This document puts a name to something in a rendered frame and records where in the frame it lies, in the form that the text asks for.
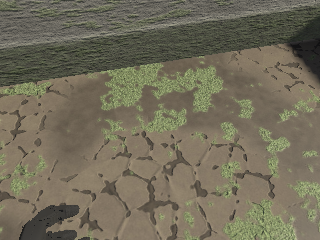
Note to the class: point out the robot left hand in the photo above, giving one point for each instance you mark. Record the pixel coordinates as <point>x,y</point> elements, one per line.
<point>36,229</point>

